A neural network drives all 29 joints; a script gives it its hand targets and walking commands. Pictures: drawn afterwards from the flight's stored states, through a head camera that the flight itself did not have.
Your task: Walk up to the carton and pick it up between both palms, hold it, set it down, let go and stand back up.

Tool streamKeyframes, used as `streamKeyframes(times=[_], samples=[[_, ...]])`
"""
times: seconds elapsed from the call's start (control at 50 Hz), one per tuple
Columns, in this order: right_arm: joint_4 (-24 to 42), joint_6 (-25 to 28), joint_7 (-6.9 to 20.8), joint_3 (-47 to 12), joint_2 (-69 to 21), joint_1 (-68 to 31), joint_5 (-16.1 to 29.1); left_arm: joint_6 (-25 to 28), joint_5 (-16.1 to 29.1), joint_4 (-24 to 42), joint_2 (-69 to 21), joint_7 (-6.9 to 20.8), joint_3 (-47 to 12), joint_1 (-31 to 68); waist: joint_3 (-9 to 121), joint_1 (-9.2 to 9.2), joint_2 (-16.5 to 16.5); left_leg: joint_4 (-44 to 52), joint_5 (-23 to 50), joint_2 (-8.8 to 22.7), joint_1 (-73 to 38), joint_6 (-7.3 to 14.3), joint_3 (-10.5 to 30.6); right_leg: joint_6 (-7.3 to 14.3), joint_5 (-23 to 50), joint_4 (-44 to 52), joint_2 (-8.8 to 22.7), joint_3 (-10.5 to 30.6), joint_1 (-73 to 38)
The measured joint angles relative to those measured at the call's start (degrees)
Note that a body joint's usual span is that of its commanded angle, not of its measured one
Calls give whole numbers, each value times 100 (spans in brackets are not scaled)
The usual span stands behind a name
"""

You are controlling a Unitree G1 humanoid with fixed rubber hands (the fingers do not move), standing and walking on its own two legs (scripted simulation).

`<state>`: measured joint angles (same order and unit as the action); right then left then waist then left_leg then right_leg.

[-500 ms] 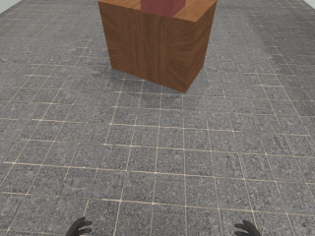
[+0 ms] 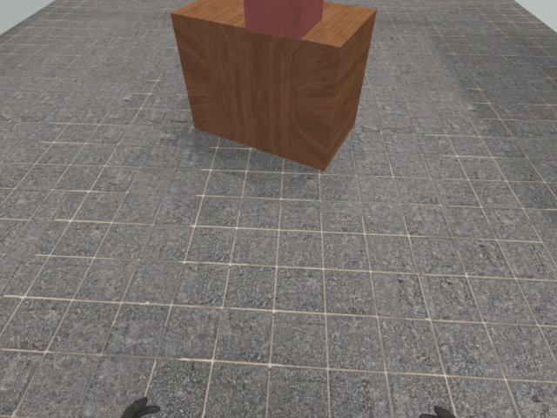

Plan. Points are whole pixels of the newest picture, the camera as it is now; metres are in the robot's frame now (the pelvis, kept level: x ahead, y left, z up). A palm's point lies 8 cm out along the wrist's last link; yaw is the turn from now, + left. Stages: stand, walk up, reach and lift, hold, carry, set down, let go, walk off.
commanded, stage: stand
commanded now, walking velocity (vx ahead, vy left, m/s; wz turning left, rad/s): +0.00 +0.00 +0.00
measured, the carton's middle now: (285, 6) +1.70 +0.00 -0.02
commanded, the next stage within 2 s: none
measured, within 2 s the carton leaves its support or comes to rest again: neither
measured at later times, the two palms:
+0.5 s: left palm out of the picture +0.08 +0.24 -0.11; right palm out of the picture +0.07 -0.24 -0.11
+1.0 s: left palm out of the picture +0.08 +0.25 -0.11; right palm out of the picture +0.07 -0.24 -0.11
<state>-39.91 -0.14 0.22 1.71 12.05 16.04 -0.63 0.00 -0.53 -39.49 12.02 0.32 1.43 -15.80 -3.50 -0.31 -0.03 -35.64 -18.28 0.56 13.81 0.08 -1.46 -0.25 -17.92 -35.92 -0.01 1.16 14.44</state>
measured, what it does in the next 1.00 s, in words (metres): stands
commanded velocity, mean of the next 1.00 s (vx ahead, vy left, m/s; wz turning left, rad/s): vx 0.00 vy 0.00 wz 0.00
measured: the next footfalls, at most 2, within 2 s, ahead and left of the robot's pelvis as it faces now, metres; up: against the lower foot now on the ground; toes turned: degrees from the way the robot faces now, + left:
none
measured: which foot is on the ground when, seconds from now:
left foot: down 0.00-1.00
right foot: down 0.00-1.00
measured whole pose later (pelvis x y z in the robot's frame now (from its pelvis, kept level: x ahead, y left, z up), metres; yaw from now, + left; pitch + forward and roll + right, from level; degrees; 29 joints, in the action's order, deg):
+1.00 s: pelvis +0.00 +0.01 +0.00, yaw -1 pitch -3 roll +0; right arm -43.5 -0.2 -0.1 0.7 12.8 17.2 -0.3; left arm 0.1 -0.4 -43.3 12.4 -0.1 0.6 -16.8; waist -3.1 -0.2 0.0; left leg -33.0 -16.9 0.5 13.3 0.6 -2.9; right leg -0.8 -16.1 -33.4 0.0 2.6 14.5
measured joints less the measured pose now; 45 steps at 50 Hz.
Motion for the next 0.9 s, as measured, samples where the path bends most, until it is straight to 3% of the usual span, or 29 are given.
streamKeyframes(times=[0.9], samples=[[-316,6,-24,-97,56,129,41,10,7,-328,41,-37,-78,-110,81,13,14,229,116,-13,-52,52,-131,-56,146,203,10,132,4]])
